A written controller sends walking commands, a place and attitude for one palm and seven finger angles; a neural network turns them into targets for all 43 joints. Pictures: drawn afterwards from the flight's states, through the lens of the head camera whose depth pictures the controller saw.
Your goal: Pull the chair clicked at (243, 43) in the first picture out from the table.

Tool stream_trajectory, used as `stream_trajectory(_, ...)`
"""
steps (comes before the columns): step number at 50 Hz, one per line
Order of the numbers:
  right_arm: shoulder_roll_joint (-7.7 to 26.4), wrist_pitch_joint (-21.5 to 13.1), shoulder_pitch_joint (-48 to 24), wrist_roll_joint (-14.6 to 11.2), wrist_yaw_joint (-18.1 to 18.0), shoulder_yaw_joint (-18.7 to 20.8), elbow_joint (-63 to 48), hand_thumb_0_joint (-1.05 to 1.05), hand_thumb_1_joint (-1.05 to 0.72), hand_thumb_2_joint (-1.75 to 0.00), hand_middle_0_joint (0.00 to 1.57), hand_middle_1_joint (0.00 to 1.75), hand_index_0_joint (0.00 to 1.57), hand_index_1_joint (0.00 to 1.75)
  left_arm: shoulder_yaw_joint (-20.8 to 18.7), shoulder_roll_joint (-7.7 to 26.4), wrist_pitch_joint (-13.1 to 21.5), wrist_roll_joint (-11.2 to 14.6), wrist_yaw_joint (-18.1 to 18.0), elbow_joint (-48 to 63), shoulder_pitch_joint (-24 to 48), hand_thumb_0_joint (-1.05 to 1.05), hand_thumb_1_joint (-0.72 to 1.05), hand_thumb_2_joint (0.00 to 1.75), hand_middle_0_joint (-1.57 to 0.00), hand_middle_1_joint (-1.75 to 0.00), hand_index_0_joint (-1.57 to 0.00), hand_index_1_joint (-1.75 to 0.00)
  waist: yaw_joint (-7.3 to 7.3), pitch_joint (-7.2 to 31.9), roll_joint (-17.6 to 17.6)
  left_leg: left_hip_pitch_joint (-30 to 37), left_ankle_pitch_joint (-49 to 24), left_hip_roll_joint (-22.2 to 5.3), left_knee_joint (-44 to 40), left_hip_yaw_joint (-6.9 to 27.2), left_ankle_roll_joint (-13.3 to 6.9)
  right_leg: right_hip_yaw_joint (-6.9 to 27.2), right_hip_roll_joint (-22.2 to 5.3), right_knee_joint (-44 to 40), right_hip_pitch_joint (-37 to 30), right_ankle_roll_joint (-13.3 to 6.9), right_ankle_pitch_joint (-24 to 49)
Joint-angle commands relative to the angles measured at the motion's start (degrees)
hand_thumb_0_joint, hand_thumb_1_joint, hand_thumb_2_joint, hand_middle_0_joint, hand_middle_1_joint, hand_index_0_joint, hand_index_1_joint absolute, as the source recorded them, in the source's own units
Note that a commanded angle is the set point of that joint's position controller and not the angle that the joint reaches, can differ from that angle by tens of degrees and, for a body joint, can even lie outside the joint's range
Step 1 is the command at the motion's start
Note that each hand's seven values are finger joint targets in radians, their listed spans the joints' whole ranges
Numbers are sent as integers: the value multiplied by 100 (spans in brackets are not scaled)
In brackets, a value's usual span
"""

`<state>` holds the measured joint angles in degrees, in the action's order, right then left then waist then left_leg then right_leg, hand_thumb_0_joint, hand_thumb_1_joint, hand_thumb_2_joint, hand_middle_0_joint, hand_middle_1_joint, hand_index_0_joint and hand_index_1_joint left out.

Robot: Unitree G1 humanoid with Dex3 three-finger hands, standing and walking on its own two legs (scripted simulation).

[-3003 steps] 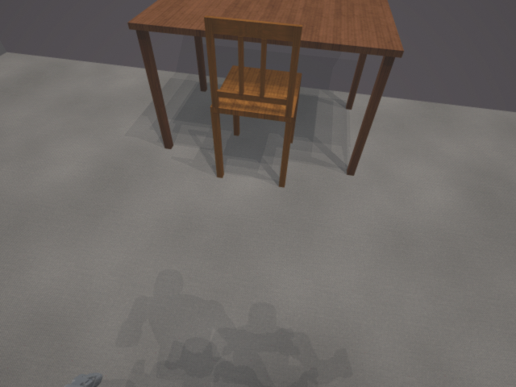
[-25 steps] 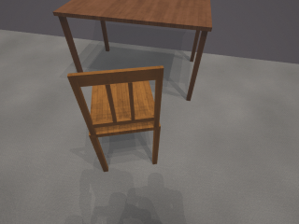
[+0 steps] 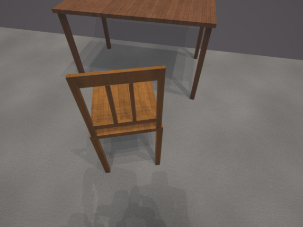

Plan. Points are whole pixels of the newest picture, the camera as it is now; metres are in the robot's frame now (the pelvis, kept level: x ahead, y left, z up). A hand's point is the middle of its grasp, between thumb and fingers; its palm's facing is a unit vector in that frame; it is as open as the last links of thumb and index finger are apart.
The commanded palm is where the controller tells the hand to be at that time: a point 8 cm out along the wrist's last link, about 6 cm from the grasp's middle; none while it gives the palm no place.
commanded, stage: look to check the result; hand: left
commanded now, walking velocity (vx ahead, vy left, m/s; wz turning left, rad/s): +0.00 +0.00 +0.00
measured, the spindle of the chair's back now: (112, 105) +0.61 +0.21 -0.11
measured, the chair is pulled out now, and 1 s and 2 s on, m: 0.63 0.63 0.63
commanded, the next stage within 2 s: stand and wait in 0.44 s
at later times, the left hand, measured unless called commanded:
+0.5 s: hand out of the picture -0.01 +0.14 -0.17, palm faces +0.05 -0.99 -0.15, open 7.4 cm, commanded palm none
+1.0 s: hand out of the picture -0.01 +0.15 -0.17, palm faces +0.05 -0.99 -0.15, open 7.4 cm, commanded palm none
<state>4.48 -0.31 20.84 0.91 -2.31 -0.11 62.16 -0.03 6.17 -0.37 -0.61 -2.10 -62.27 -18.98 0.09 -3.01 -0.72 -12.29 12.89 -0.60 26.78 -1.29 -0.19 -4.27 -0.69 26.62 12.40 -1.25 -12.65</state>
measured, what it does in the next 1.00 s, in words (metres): stands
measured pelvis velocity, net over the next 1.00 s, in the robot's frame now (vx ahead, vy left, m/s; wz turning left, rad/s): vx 0.01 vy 0.00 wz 0.00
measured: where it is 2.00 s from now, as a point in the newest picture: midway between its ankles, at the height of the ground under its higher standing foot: outside the picture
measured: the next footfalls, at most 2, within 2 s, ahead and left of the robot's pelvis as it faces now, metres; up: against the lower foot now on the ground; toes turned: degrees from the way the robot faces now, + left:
none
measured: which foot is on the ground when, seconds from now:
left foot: down 0.00-1.00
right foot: down 0.00-1.00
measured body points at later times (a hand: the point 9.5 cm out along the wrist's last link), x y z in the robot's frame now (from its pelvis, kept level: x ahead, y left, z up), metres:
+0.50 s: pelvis +0.01 +0.00 +0.00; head +0.02 -0.01 +0.45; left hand -0.01 +0.20 -0.16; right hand -0.02 -0.20 -0.16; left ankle +0.02 +0.12 -0.74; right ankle +0.02 -0.11 -0.74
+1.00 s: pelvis +0.01 +0.00 +0.00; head +0.02 +0.00 +0.45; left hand -0.02 +0.20 -0.16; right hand -0.03 -0.20 -0.16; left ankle +0.02 +0.12 -0.74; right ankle +0.02 -0.11 -0.74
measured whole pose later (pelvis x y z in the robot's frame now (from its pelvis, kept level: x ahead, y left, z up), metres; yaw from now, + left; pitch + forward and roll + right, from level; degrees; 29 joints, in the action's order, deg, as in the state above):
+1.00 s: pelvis +0.01 +0.00 +0.00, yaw +0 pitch -2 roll +0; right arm 5.0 -0.4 20.3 0.8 -2.6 -0.1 63.4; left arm 0.1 5.7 -0.3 -0.5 -2.0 -62.7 -19.0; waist 0.1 -3.8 -0.3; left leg -10.4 13.1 -0.9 25.7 -1.3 0.0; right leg -4.2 -0.4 25.4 10.5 -1.4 -12.8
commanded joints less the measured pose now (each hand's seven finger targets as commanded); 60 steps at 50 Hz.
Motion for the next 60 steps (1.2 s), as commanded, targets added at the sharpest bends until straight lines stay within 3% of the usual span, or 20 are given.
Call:
stream_trajectory(1,426,-69,628,-27,-8,62,-39,0,-90,-90,20,30,20,30,-75,411,59,15,-32,91,-500,0,90,90,-20,-30,-20,-30,11,-292,96,-126,-154,-431,-588,523,-259,589,-511,-669,122,-204,-5)
stream_trajectory(6,447,-87,572,-33,-17,49,-24,0,-90,-90,20,30,20,30,-79,422,66,17,-34,90,-514,0,90,90,-20,-30,-20,-30,2,-206,-52,-29,-392,-447,-579,520,-262,582,-517,-649,4,-195,215)
stream_trajectory(8,442,-71,530,-35,-15,54,-15,0,-90,-90,20,30,20,30,-69,434,65,15,-37,78,-512,0,90,90,-20,-30,-20,-30,4,-309,66,-22,-366,-447,-572,490,-249,587,-514,-687,63,-198,180)
stream_trajectory(18,463,-43,509,-33,-13,55,10,0,-90,-90,20,30,20,30,-63,460,63,18,-35,65,-493,0,90,90,-20,-30,-20,-30,13,-443,6,-53,-193,-420,-593,480,-232,617,-513,-787,92,-206,-33)
stream_trajectory(25,480,-76,529,-36,-31,58,16,0,-90,-90,20,30,20,30,-80,431,71,25,-28,56,-494,0,90,90,-20,-30,-20,-30,5,-250,-31,62,-408,-445,-590,496,-243,572,-518,-733,-58,-198,175)
stream_trajectory(32,453,-40,527,-36,-21,53,46,0,-90,-90,20,30,20,30,-72,441,62,22,-31,34,-515,0,90,90,-20,-30,-20,-30,-7,-485,98,-25,-165,-425,-618,478,-243,571,-507,-831,78,-206,-84)
stream_trajectory(41,466,-58,543,-26,-24,59,53,0,-90,-90,20,30,20,30,-80,429,64,24,-28,54,-538,0,90,90,-20,-30,-20,-30,2,-369,-70,12,-97,-435,-633,486,-240,622,-506,-781,69,-214,-77)
stream_trajectory(47,455,-63,543,-40,-29,59,51,0,-90,-90,20,30,20,30,-75,421,66,21,-30,34,-542,0,90,90,-20,-30,-20,-30,-11,-419,100,-13,-181,-454,-651,494,-256,582,-491,-783,55,-206,-4)
stream_trajectory(60,458,-72,562,-29,-29,66,59,0,-90,-90,20,30,20,30,-81,404,72,20,-33,38,-569,0,90,90,-20,-30,-20,-30,-1,-356,27,20,-168,-447,-645,501,-255,600,-505,-750,53,-207,9)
